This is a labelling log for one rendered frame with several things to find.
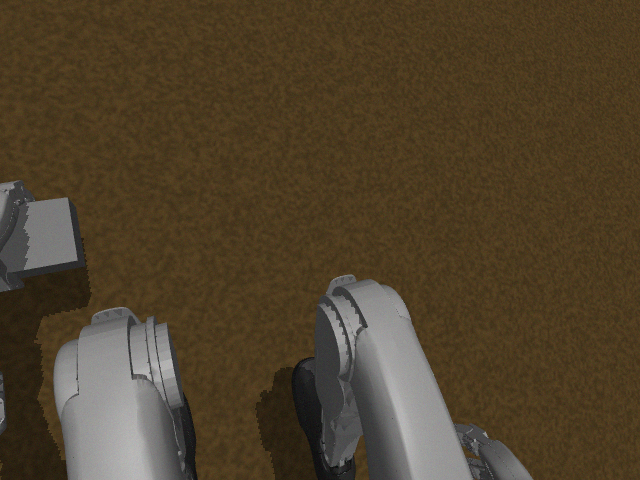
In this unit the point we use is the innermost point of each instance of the left robot hand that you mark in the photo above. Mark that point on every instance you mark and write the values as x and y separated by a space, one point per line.
12 195

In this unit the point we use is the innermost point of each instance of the left robot foot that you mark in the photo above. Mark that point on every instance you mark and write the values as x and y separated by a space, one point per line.
190 440

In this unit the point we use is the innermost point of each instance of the small box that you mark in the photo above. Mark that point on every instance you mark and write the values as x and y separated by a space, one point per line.
46 239

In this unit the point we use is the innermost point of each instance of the right robot foot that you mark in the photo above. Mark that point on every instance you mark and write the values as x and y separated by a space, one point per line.
308 408

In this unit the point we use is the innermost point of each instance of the right robot hand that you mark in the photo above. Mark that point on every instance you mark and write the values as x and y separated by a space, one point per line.
497 461

